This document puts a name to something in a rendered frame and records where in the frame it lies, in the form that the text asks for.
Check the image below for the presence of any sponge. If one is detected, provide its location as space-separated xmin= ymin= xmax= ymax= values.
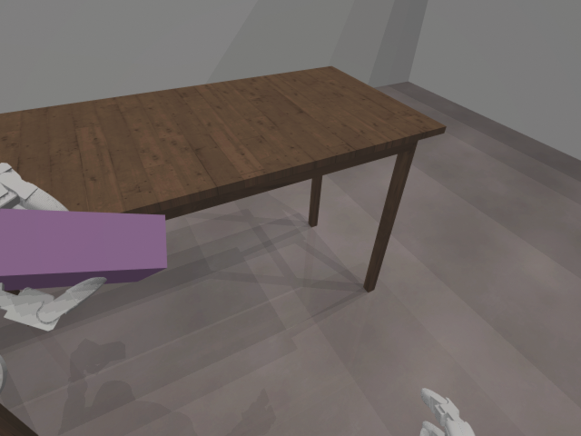
xmin=0 ymin=209 xmax=167 ymax=291

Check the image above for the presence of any robot right hand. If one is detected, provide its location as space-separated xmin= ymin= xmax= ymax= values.
xmin=419 ymin=388 xmax=476 ymax=436

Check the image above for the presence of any table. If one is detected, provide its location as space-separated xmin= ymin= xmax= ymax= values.
xmin=0 ymin=66 xmax=446 ymax=436

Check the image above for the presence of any robot left hand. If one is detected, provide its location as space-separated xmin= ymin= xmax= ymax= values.
xmin=0 ymin=163 xmax=107 ymax=332

